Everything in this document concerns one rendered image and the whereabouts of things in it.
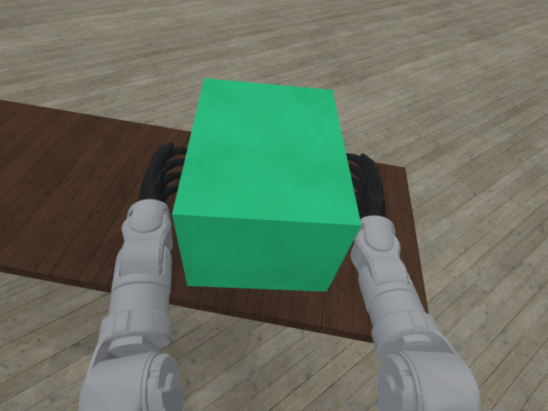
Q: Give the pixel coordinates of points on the right robot upper arm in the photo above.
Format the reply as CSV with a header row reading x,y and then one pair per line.
x,y
426,381

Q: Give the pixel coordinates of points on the robot right hand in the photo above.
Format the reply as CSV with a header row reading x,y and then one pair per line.
x,y
370,197

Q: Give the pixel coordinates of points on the robot right forearm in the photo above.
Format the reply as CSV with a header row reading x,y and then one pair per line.
x,y
398,318

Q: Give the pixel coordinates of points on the robot left hand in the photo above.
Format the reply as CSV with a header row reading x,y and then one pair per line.
x,y
153,186

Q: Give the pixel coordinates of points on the carton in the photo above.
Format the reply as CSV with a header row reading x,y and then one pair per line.
x,y
266,199

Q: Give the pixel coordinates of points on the robot left forearm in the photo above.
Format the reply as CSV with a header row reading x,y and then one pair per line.
x,y
138,321

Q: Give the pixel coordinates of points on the left robot upper arm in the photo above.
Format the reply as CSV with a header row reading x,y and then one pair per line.
x,y
141,382

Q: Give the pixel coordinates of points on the table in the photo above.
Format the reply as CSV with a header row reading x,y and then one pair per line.
x,y
68,179

